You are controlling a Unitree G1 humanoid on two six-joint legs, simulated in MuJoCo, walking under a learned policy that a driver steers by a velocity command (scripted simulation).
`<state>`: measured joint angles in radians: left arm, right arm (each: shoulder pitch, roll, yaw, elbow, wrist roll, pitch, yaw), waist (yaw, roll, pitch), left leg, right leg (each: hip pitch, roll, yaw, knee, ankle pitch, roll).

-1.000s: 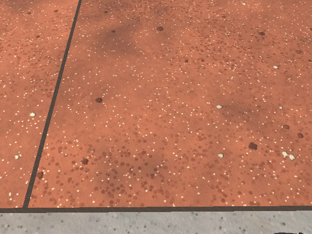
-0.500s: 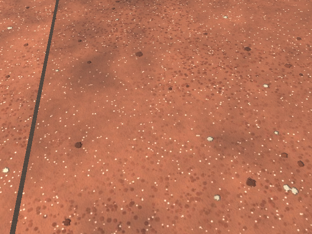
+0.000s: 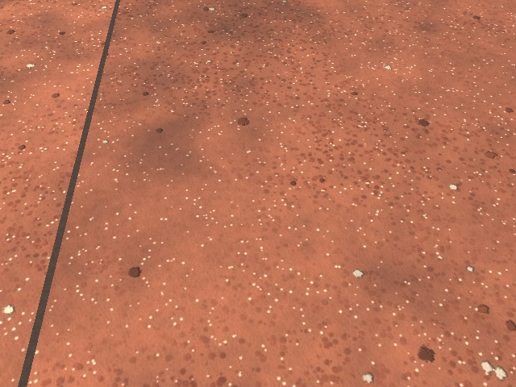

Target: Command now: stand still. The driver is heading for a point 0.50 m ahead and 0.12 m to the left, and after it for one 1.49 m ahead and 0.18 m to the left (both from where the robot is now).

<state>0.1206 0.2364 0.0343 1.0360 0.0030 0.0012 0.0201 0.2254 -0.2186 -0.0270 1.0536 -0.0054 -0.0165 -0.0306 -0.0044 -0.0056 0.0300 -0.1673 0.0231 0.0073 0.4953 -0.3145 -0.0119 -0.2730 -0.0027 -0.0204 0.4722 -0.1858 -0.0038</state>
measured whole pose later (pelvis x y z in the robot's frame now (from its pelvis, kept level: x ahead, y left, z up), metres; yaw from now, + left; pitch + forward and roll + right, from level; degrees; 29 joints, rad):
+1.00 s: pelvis +0.33 +0.07 -0.01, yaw +21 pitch +0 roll +0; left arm 0.19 0.27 0.06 0.92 -0.02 -0.12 0.02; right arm 0.12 -0.27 -0.09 0.83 0.01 -0.05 0.04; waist 0.01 0.00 0.08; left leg -0.37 -0.11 0.04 0.52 -0.15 0.12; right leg -0.39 -0.06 0.04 1.30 -0.43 0.01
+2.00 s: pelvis +0.52 +0.14 +0.01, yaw -6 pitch +2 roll -1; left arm 0.17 0.35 0.10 0.71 -0.02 0.05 0.04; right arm 0.17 -0.26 -0.07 0.80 -0.02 -0.01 -0.04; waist -0.01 -0.05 0.02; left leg -0.26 0.01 0.00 0.45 -0.23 0.02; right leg -0.54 0.08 0.12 1.12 -0.44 0.06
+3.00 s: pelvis +0.83 +0.14 +0.01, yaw +11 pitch +2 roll +0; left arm 0.17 0.31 0.06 0.67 0.01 -0.10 0.01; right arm 0.28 -0.28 -0.06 0.71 0.01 -0.06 0.02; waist -0.03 -0.03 0.04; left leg -0.23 -0.12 -0.05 0.38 -0.16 0.11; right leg -0.63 -0.12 0.08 1.07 -0.26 0.04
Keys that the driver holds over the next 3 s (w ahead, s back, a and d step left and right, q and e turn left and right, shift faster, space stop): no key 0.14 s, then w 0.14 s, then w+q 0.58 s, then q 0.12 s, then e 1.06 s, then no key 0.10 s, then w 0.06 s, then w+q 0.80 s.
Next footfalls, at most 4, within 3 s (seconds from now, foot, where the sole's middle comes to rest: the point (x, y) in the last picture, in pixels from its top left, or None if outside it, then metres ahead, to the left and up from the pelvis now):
0.86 left None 0.42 0.15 -0.77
1.40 right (262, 356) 0.59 0.01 -0.77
1.84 left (172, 362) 0.57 0.25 -0.77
2.28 right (271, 383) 0.52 -0.01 -0.77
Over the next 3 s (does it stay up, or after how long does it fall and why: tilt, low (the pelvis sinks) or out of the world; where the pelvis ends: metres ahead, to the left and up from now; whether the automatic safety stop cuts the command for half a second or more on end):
stays up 0.83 0.14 0.01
